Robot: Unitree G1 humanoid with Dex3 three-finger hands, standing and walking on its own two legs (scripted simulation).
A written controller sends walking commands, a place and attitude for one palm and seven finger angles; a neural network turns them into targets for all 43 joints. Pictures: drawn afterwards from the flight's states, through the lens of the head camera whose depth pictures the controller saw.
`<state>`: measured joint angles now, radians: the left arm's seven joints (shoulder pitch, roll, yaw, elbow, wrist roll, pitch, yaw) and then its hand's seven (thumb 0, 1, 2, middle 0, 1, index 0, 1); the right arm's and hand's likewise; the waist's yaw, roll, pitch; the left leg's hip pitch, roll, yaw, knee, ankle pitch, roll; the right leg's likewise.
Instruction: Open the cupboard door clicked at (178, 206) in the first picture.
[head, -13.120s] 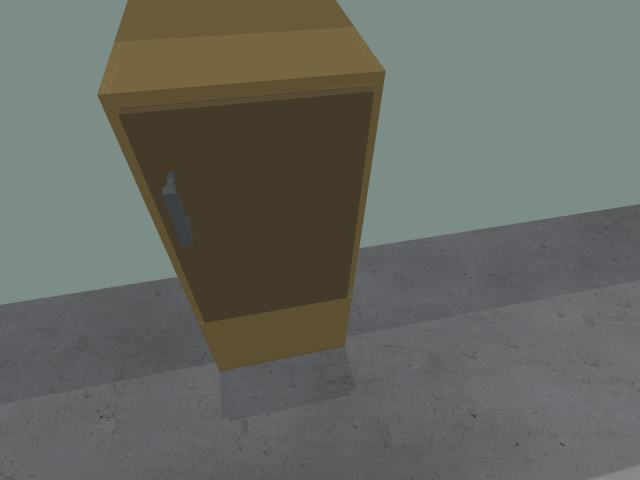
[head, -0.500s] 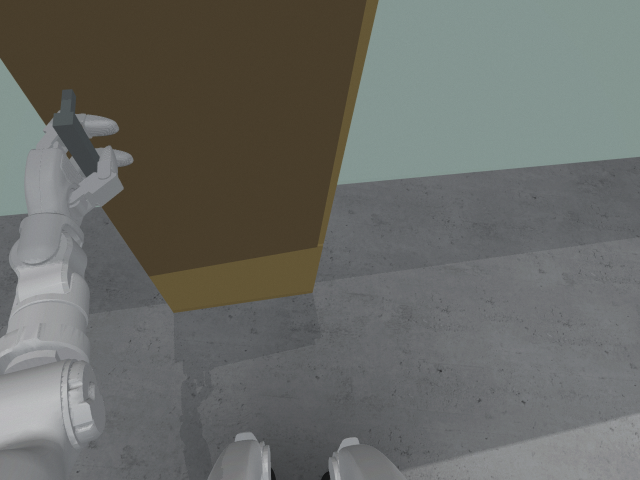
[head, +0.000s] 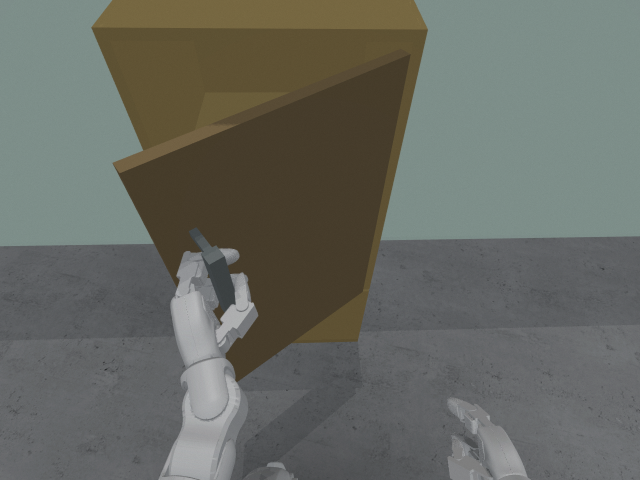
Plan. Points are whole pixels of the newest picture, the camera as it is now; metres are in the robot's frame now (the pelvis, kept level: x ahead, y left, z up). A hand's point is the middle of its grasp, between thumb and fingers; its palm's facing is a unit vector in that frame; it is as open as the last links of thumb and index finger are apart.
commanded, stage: pull the door open along its arc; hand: left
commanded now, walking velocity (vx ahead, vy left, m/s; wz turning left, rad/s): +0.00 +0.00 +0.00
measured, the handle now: (214, 274) +0.35 +0.16 +0.07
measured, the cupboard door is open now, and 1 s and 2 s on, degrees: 36 47 48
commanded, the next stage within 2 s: open thumb and fingers to let go in 0.14 s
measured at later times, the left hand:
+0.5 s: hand (292, 334) +0.28 +0.05 +0.06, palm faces +0.49 -0.87 -0.04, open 7.2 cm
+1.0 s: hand (286, 343) +0.27 +0.06 +0.06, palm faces +0.46 -0.89 +0.01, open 15.0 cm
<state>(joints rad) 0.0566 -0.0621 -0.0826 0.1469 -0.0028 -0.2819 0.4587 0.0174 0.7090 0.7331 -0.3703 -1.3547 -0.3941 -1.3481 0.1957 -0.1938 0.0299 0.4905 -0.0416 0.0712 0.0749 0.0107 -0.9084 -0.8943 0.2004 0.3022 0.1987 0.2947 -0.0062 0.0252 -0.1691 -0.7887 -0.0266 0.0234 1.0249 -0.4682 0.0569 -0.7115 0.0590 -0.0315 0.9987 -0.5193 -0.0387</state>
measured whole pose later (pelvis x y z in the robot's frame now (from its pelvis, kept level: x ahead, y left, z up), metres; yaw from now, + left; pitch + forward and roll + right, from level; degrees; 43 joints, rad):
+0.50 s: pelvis +0.00 -0.07 +0.00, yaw +4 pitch +12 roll +2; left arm 0.18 -0.08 -0.14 0.10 0.08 -0.24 0.56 0.01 0.47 0.71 -0.37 -1.31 -0.36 -1.31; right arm 0.22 -0.20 0.02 0.56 -0.07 0.03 0.00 0.01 -0.91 -0.89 0.20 0.30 0.20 0.29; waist -0.01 0.02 -0.18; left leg -0.74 -0.03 -0.05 0.97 -0.43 -0.03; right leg -0.67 0.07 -0.11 0.99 -0.53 -0.12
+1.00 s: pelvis +0.00 -0.06 +0.00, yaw +3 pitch +12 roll +2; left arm 0.24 -0.08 -0.13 0.09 0.03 -0.32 0.49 -0.01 -0.48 0.31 -0.28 -0.82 -0.24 -0.81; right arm 0.22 -0.20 0.00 0.54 -0.06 0.02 0.01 0.01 -0.91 -0.89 0.20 0.30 0.20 0.29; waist -0.01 0.02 -0.17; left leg -0.73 -0.03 -0.04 0.96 -0.43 -0.03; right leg -0.66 0.06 -0.09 0.98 -0.53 -0.12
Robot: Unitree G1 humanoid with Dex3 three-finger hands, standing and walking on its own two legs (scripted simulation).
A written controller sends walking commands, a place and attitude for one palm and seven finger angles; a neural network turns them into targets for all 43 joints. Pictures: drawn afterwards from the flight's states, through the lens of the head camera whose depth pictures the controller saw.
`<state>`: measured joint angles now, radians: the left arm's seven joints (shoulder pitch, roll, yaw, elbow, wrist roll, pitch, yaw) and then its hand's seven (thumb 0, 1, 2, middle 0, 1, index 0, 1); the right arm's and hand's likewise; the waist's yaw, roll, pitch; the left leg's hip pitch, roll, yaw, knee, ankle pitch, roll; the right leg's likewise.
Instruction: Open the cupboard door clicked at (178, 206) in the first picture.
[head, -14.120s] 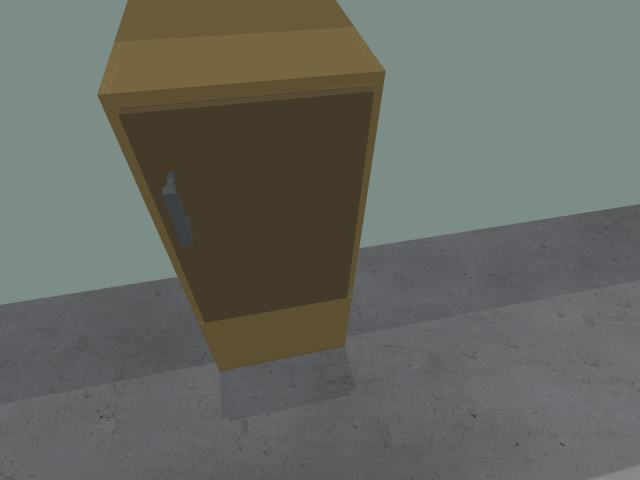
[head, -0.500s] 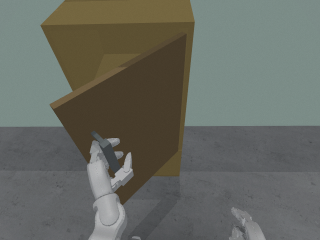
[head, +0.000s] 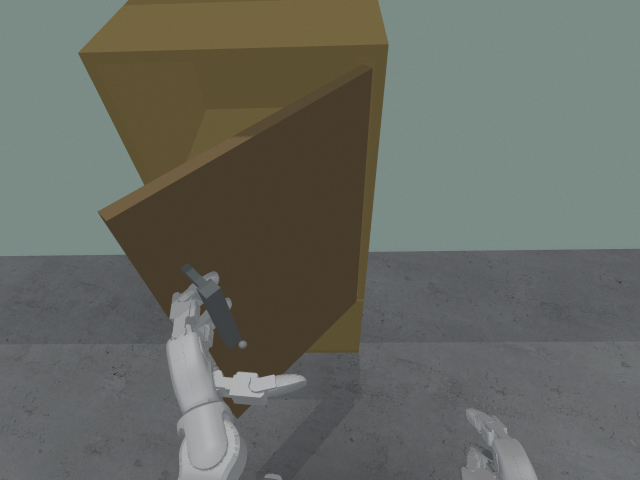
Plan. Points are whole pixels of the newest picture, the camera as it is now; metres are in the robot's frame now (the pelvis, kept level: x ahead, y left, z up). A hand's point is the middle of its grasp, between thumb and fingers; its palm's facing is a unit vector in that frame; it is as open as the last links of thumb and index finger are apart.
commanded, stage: open thumb and fingers to let go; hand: left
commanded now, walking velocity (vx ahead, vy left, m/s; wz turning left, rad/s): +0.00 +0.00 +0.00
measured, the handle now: (211, 306) +0.32 +0.15 +0.06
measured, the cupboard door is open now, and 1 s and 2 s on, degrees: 47 48 48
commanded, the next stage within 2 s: slide the hand sideways off the handle in 0.06 s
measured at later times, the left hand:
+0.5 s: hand (230, 375) +0.23 +0.11 +0.05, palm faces -0.07 -0.99 +0.08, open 16.4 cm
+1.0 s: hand (188, 411) +0.20 +0.15 +0.05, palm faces -0.02 -1.00 +0.01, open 16.1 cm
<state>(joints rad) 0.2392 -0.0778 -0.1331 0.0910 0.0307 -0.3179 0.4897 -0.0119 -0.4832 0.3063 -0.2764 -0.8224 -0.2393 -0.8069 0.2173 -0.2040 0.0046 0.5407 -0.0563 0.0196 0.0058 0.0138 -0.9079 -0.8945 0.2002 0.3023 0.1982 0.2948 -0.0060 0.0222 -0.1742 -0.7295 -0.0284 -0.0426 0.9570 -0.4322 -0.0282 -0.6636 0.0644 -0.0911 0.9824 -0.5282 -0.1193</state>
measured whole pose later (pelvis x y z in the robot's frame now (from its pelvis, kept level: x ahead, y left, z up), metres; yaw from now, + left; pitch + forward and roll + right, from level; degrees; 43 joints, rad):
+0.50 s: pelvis -0.02 +0.06 -0.01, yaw -2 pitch +11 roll -1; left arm 0.26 0.04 -0.22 0.02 -0.08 -0.34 0.10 -0.02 -0.51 0.30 -0.18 -0.33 -0.13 -0.31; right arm 0.26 -0.22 0.04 0.46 0.00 -0.01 0.00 0.01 -0.91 -0.89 0.20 0.30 0.20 0.29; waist -0.02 0.04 -0.14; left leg -0.79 -0.04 0.00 1.05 -0.45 0.05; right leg -0.71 0.05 -0.06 1.03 -0.51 -0.05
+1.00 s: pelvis +0.00 +0.07 -0.02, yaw -3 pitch +12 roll -2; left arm 0.55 0.10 -0.22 -0.22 -0.02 -0.35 0.11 -0.02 -0.50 0.30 -0.19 -0.32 -0.20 -0.33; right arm 0.26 -0.20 0.05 0.37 -0.01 0.01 0.02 0.01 -0.90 -0.89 0.20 0.30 0.20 0.30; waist 0.00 0.03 -0.15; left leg -0.82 -0.04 0.01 1.11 -0.50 0.07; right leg -0.74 0.05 -0.04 1.07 -0.55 -0.03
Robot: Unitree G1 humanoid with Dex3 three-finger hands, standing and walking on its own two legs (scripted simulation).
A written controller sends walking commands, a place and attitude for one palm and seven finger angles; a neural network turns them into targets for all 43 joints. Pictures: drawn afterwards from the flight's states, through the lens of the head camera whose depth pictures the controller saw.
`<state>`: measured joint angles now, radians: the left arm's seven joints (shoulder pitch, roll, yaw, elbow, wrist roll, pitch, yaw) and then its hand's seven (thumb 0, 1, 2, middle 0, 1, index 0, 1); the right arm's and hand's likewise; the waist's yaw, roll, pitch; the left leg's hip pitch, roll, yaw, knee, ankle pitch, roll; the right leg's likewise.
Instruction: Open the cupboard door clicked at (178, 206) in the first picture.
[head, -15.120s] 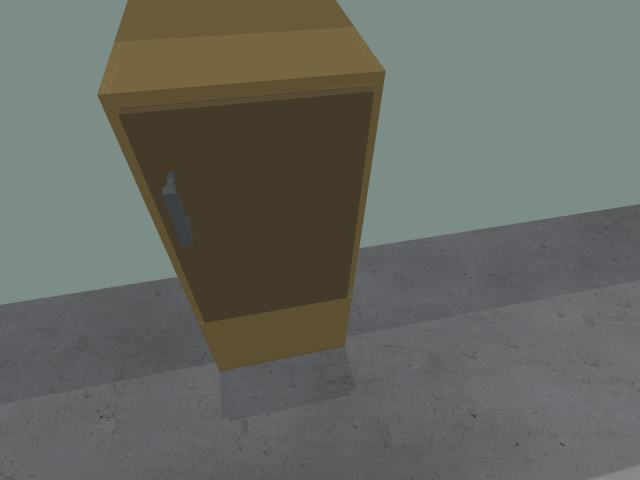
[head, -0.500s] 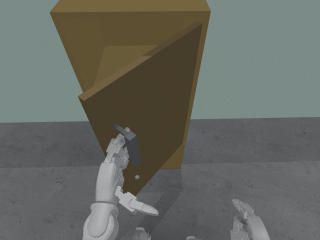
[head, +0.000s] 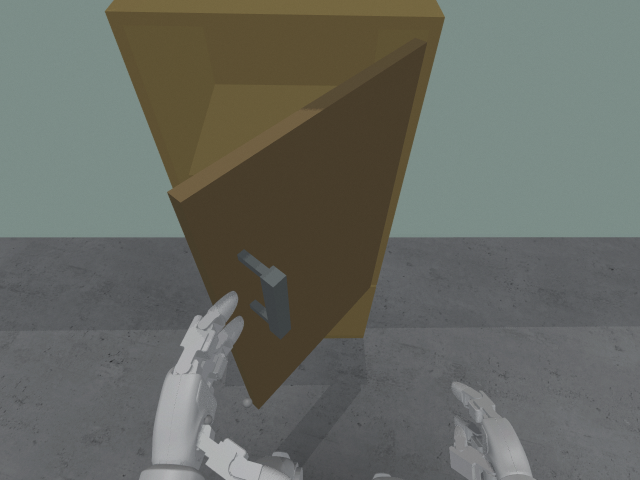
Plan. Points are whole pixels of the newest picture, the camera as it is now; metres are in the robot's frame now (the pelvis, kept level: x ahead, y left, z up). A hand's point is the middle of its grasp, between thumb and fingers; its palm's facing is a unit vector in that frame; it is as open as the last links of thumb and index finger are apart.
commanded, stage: slide the hand sideways off the handle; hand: left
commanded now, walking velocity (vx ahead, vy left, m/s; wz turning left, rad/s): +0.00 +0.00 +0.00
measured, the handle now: (265, 295) +0.31 +0.09 +0.08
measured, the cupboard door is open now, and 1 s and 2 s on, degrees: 48 48 48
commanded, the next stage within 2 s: draw the hand back to the body in 0.36 s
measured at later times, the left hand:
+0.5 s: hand (209, 440) +0.16 +0.12 +0.06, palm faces +0.07 -1.00 -0.02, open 16.3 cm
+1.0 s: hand (127, 404) +0.17 +0.18 +0.14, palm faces +0.09 -0.99 -0.11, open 16.1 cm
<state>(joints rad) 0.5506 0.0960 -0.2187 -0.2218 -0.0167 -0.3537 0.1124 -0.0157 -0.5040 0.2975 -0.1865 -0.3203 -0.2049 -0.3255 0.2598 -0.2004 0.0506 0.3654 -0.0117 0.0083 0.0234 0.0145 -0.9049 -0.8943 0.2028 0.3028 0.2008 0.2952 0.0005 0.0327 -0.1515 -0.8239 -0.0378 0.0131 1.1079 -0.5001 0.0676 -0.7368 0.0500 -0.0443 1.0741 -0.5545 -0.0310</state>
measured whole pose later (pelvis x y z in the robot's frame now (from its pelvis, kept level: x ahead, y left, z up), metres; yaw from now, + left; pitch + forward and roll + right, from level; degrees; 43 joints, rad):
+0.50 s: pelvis -0.01 -0.03 -0.01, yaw +1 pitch +13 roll -2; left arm 0.66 0.17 -0.02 -0.28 -0.19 -0.40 -0.08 -0.02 -0.50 0.30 -0.15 -0.31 -0.16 -0.30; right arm 0.26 -0.22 0.02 0.39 0.01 -0.04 -0.03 0.02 -0.91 -0.89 0.20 0.30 0.20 0.30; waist 0.01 0.05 -0.17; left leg -0.90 -0.02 -0.04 1.18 -0.51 0.02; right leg -0.80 0.07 -0.10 1.13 -0.57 -0.07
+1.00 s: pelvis +0.00 -0.01 +0.03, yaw +1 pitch +8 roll -3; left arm 0.65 0.28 0.15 -0.39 -0.27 -0.22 -0.14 -0.02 -0.46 0.32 -0.16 -0.31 -0.16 -0.30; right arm 0.30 -0.24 0.03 0.42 0.05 -0.09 -0.08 0.02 -0.91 -0.89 0.20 0.30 0.20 0.30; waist 0.02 0.05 -0.17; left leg -0.65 -0.02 -0.03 0.98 -0.45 0.04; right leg -0.55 0.07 -0.07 0.90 -0.49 -0.05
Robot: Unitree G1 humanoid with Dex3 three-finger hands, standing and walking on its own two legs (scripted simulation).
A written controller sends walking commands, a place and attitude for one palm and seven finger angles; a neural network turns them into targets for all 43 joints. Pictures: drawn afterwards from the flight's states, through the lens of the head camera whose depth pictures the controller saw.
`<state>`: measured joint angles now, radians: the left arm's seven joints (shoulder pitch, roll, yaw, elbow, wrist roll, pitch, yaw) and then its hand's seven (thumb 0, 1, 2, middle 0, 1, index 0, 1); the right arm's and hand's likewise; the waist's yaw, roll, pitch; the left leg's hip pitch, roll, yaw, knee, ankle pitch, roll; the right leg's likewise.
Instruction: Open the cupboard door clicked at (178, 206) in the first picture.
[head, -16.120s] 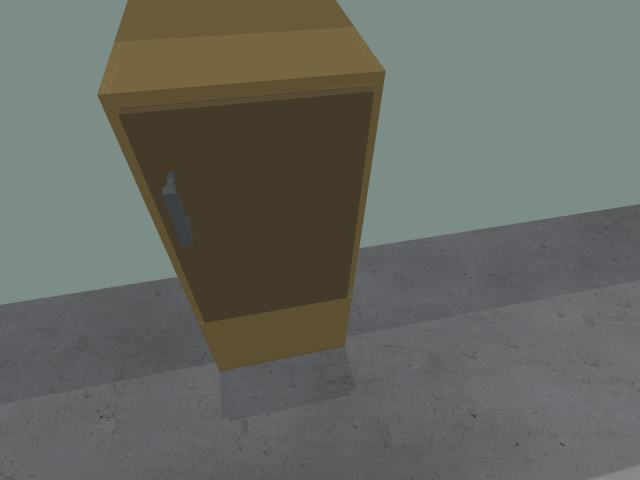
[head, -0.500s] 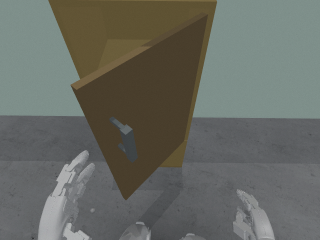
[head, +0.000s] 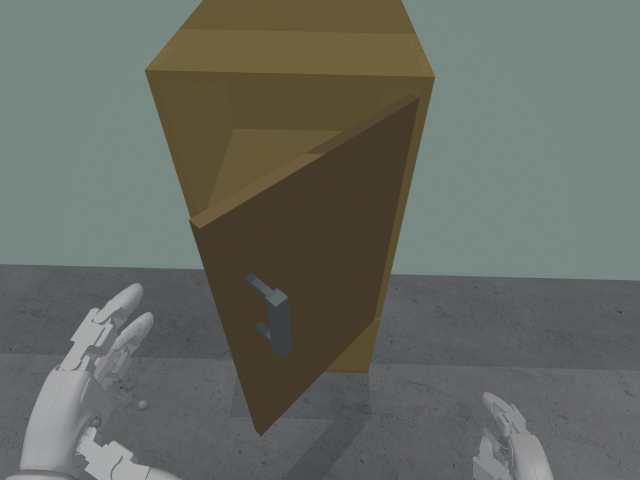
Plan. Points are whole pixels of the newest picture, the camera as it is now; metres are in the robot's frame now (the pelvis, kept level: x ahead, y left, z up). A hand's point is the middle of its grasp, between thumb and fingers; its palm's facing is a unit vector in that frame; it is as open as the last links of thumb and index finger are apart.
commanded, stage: draw the hand back to the body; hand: left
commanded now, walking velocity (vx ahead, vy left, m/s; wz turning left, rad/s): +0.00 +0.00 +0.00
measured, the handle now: (269, 316) +0.31 +0.10 +0.05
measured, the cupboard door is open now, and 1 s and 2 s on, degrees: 48 48 48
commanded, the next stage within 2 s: step back with the hand held close in 1.04 s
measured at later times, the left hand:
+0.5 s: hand (46, 320) +0.21 +0.27 +0.18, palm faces +0.35 -0.86 -0.39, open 11.0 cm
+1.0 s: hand (47, 305) +0.21 +0.26 +0.20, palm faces +0.41 -0.83 -0.38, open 7.5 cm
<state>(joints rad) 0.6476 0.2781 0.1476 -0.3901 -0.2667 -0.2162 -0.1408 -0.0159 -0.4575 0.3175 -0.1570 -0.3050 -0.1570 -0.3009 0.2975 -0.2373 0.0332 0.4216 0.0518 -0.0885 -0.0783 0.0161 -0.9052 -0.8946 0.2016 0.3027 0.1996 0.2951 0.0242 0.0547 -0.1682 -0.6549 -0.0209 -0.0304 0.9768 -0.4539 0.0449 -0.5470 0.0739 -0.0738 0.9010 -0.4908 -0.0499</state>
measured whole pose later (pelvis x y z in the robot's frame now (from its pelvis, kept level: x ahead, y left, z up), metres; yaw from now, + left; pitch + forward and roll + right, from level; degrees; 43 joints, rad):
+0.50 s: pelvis +0.02 +0.03 +0.05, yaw -1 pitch -1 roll -2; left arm 0.55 0.35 0.24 -0.46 -0.06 -0.04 0.13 0.00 0.32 0.65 -0.19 -0.31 -0.19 -0.30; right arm 0.24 -0.22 0.07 0.54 0.02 -0.08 -0.09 0.02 -0.90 -0.89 0.20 0.30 0.20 0.30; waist 0.05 0.05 -0.05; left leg -0.24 -0.07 0.02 0.56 -0.30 0.08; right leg -0.15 0.03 0.00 0.50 -0.33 0.00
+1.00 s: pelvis +0.02 +0.00 +0.06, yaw -2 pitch -4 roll -1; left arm 0.49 0.35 0.32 -0.40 -0.08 -0.06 0.11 0.01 0.87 0.89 -0.21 -0.31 -0.21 -0.30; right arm 0.22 -0.23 0.03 0.62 0.01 -0.08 -0.07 0.02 -0.90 -0.89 0.20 0.30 0.20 0.30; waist 0.06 0.04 0.00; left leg -0.13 -0.03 0.01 0.44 -0.24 0.05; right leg -0.04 0.06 0.00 0.36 -0.26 -0.04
